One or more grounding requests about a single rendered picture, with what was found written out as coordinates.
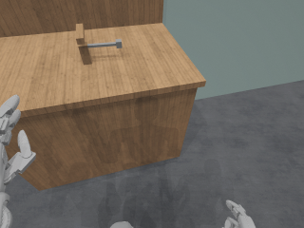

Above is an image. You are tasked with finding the right robot hand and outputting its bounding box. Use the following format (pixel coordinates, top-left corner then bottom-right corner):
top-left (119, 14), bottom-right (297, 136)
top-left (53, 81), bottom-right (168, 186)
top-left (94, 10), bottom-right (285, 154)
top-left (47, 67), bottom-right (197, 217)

top-left (222, 200), bottom-right (256, 228)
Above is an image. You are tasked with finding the tap lever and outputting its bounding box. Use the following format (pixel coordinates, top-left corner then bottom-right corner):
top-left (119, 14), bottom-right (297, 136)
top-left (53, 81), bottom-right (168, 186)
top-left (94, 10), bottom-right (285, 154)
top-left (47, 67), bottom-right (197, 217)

top-left (87, 39), bottom-right (123, 48)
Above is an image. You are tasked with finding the left robot hand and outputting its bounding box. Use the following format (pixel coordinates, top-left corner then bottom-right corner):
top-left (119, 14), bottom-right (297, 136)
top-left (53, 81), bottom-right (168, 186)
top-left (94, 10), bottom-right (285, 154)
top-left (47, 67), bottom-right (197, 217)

top-left (0, 94), bottom-right (36, 193)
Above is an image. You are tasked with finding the robot left forearm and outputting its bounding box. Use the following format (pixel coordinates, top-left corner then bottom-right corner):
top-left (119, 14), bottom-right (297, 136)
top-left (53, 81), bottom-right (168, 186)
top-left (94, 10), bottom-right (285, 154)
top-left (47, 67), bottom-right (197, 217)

top-left (0, 192), bottom-right (13, 228)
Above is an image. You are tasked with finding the counter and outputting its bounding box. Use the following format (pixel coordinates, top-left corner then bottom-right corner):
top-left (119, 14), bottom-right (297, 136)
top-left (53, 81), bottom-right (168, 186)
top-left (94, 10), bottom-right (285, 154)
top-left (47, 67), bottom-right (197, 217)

top-left (0, 0), bottom-right (206, 191)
